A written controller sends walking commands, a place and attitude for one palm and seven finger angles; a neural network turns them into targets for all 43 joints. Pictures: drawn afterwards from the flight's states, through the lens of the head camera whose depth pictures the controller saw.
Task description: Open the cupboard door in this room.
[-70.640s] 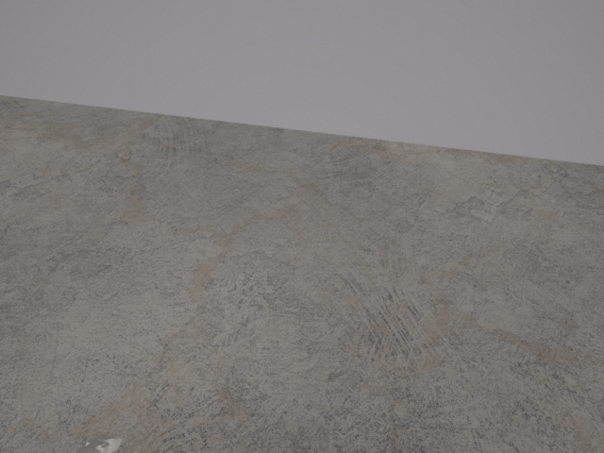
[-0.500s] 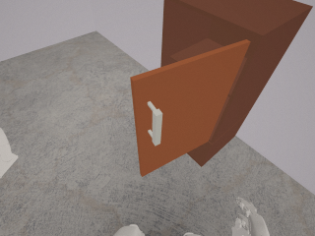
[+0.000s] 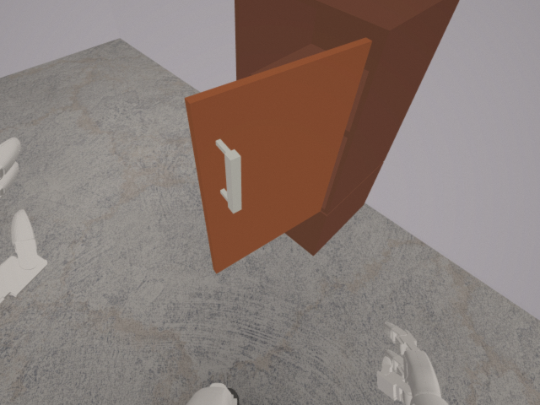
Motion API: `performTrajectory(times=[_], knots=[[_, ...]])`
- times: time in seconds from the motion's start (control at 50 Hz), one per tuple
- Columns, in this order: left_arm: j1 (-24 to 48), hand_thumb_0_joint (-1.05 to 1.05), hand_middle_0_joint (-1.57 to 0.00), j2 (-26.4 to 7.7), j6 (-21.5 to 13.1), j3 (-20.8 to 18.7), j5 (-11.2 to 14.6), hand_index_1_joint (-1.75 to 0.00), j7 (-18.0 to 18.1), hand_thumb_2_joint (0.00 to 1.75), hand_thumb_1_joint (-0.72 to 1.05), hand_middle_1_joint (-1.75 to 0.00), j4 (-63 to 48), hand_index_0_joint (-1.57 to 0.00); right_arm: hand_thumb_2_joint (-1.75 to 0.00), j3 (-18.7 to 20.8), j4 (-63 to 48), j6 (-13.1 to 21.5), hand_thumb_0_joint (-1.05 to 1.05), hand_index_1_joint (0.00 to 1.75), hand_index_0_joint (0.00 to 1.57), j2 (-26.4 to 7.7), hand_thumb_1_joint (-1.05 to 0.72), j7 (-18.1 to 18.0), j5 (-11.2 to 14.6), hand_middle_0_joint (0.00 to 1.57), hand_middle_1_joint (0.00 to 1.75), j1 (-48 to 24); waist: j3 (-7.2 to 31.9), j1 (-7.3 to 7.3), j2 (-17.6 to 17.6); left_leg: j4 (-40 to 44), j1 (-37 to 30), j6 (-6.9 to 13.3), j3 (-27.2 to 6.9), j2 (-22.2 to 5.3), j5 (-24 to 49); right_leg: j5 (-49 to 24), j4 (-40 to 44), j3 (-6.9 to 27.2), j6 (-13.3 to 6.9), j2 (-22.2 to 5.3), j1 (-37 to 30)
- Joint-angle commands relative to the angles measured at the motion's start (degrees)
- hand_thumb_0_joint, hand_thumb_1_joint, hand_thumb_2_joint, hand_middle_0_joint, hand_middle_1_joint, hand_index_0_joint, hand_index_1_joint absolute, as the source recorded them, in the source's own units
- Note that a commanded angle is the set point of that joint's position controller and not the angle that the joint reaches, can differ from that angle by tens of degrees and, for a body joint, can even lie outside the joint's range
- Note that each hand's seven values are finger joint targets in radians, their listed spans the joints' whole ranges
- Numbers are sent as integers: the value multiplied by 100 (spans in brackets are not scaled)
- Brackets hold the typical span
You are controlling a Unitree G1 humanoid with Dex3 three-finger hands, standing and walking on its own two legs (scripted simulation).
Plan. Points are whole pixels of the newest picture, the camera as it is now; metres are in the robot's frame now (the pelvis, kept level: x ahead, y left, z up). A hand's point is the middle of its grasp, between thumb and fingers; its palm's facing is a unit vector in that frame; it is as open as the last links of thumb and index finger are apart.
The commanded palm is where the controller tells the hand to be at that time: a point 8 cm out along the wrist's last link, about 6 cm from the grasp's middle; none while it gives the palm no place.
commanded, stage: stop stepping back and stand still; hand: left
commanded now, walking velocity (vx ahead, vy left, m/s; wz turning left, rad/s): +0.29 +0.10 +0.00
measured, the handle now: (228, 177) +0.51 +0.13 -0.01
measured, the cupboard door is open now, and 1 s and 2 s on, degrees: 79 79 79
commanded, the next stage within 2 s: let the arm hang, fingers relaxed in 0.96 s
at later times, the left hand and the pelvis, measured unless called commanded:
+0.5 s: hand (14, 310) +0.17 +0.26 +0.17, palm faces +0.42 -0.78 -0.46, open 7.4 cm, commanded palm +0.10 +0.30 +0.19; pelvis -0.04 +0.00 +0.01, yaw +0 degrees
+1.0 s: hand out of the picture +0.12 +0.28 +0.17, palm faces +0.43 -0.78 -0.45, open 7.4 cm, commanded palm +0.06 +0.32 +0.19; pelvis -0.07 +0.02 +0.02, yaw +1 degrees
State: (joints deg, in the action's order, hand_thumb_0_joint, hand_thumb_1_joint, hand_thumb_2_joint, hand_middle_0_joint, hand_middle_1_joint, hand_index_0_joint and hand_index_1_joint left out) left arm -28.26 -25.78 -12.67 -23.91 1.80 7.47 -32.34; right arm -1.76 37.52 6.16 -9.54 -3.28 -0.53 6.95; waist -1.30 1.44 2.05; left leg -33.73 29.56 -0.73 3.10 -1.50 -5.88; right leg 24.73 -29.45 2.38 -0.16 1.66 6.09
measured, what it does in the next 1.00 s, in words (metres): steps on the spot: left foot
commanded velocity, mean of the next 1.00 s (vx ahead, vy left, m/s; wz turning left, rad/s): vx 0.04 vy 0.02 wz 0.00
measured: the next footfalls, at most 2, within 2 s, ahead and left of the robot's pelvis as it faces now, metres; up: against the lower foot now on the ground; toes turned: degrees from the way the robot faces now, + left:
left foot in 0.38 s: +0.02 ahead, +0.13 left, +0.00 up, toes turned +3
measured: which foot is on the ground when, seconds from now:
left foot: down 0.00-0.18, up 0.20-0.36, down 0.38-1.00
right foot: down 0.00-1.00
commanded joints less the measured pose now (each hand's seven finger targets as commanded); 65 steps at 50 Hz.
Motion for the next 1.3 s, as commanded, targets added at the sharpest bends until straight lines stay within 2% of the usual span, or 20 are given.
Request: performTrajectory(times=[0.0, 0.02, 0.04, 0.08, 0.12, 0.16, 0.18, 0.24, 0.32, 0.38, 0.42, 0.52, 0.68, 0.88, 1.02, 1.04, 1.08, 1.12, 1.18, 1.28], knots=[[-397, 0, -20, -1073, -97, -938, 237, -30, 84, 90, 90, -30, -1042, -20, -90, 351, -1051, 239, 0, 30, 20, -971, -90, -164, 126, 20, 30, -105, 1530, -184, -1198, 1228, -2816, 543, -1115, -815, 2460, -1134, -1119, -362, 184, 130, 1006], [-413, 0, -20, -1057, -120, -930, 208, -30, 104, 90, 90, -30, -958, -20, -90, 391, -1081, 327, 0, 30, 20, -1018, -90, -106, 70, 20, 30, -106, 1359, -90, -1404, 1656, -2497, 759, -1627, -1199, 1251, 724, -1262, -173, 121, 266, 1226], [-620, 0, -20, -1216, -113, -1132, 232, -30, 137, 90, 90, -30, -848, -20, -90, 394, -1086, 445, 0, 30, 20, -988, -90, -122, -19, 20, 30, -189, 1041, -38, -1655, 2215, -1810, 837, -1949, -1275, -636, 968, -1280, -96, 33, 184, 1036], [-800, 0, -20, -1128, -97, -1118, 190, -30, 212, 90, 90, -30, -994, -20, -90, 369, -1104, 430, 0, 30, 20, -926, -90, -136, -37, 20, 30, -112, 648, -96, -1748, 2670, -728, 497, -1405, -941, -2590, 553, -430, -474, -121, 228, 196], [-1061, 0, -20, -1065, -66, -1049, 160, -30, 198, 90, 90, -30, -913, -20, -90, 411, -1203, 313, 0, 30, 20, -976, -90, -133, -4, 20, 30, -108, 399, -172, -1234, 1832, -136, 158, -592, -308, -2639, 299, 733, -379, -226, 24, -116], [-877, 0, -20, -1355, -130, -1179, 141, -30, 233, 90, 90, -30, -1074, -20, -90, 443, -1161, 215, 0, 30, 20, -895, -90, -98, -29, 20, 30, -48, 336, -153, 607, -1200, -867, -109, -270, 315, -1389, 1639, 2404, 2065, -814, -1798, 1845], [-698, 0, -20, -1171, -98, -1091, 107, -30, 260, 90, 90, -30, -825, -20, -90, 482, -965, 232, 0, 30, 20, -889, -90, -111, -28, 20, 30, 97, 84, -142, 838, -2133, -446, -113, -456, 238, -1361, 1264, 2374, 2255, -986, -2001, 2091], [305, 0, -20, -959, -204, -700, -32, -30, 308, 90, 90, -30, -585, -20, -90, 412, -801, 378, 0, 30, 20, -922, -90, -161, 17, 20, 30, 192, 99, -323, 278, -1379, -356, -22, -392, -103, -1260, -907, 1506, 1014, -666, -1543, 1195], [485, 0, -20, -827, -250, -547, -123, -30, 358, 90, 90, -30, -279, -20, -90, 438, -707, 598, 0, 30, 20, -939, -90, -269, 39, 20, 30, 221, 467, -203, 43, 735, -1571, 206, -64, 84, -410, -3276, 615, 617, -298, -1188, 402], [197, 0, -20, -889, -276, -584, -87, -30, 314, 90, 90, -30, -559, -20, -90, 527, -863, 593, 0, 30, 20, -1086, -90, -249, 103, 20, 30, 156, 733, -94, -104, 732, -2173, 317, -338, -370, 1242, -3614, 411, 366, 175, -652, 327], [-129, 0, -20, -947, -245, -739, -118, -30, 282, 90, 90, -30, -632, -20, -90, 440, -897, 509, 0, 30, 20, -947, -90, -201, 75, 20, 30, 219, 988, -183, -447, 577, -2178, 255, -203, -274, 2134, -4388, 107, 71, 33, -565, 91], [-454, 0, -20, -822, -249, -772, -6, -30, 241, 90, 90, -30, -602, -20, -90, 398, -1023, 462, 0, 30, 20, -938, -90, -123, 78, 20, 30, 108, 687, -149, -534, 1065, -1690, 225, -526, -428, 692, -2189, 483, 37, 23, -292, 300], [80, 0, -20, -598, -177, -470, -31, -30, 201, 90, 90, -30, -164, -20, -90, 344, -1010, 413, 0, 30, 20, -913, -90, -157, 31, 20, 30, 75, 86, -230, -522, 1454, -1479, 172, -510, -279, -1592, -340, 1360, 260, -7, -271, 1015], [272, 0, -20, -685, -134, -460, -137, -30, 271, 90, 90, -30, -632, -20, -90, 318, -1023, 546, 0, 30, 20, -912, -90, -203, 15, 20, 30, 45, 407, -141, -920, 1978, -1378, 198, -749, -343, -1699, -907, 1002, -131, 52, -118, 326], [-172, 0, -20, -670, -169, -550, -54, -30, 260, 90, 90, -30, -454, -20, -90, 372, -969, 536, 0, 30, 20, -928, -90, -151, 29, 20, 30, 76, 491, -149, -634, 1494, -1560, 105, -507, -201, -641, -1436, 1184, -49, 11, -234, 346], [380, 0, -20, 513, 482, 2030, -279, -30, -488, 90, 90, -30, 4093, -20, -90, 601, 566, 834, 0, 30, 20, -1579, -90, 327, 108, 20, 30, -295, 78, -401, -597, 614, -1220, 109, -690, -455, 775, -1778, 413, -409, -95, -544, 1217], [595, 0, -20, 337, 1151, 1708, -370, -30, -721, 90, 90, -30, 4441, -20, -90, 639, 584, 59, 0, 30, 20, -1674, -90, 347, 49, 20, 30, 293, 517, -258, -309, 742, -1288, 303, -950, -685, 903, -1231, 227, -212, -188, -560, 1118], [878, 0, -20, 227, 1171, 1774, -382, -30, -743, 90, 90, -30, 5022, -20, -90, 543, 577, -142, 0, 30, 20, -1746, -90, 326, -19, 20, 30, 97, 448, -164, 204, 924, -894, 485, -1271, -710, 287, -916, 62, -146, -229, -476, 865], [1363, 0, -20, 73, 1158, 1900, -375, -30, -727, 90, 90, -30, 6168, -20, -90, 465, 865, -357, 0, 30, 20, -1601, -90, 354, -79, 20, 30, 7, 465, -172, 688, 747, -1134, 369, -1020, -356, -104, -960, 522, 250, -371, -782, 893], [1739, 0, -20, 267, 1244, 2161, -299, -30, -652, 90, 90, -30, 7805, -20, -90, 296, 1437, -597, 0, 30, 20, -1222, -90, 315, -128, 20, 30, 121, 238, -232, -494, 1084, -1513, 240, -901, -297, -263, -706, 818, 277, -338, -771, 934]])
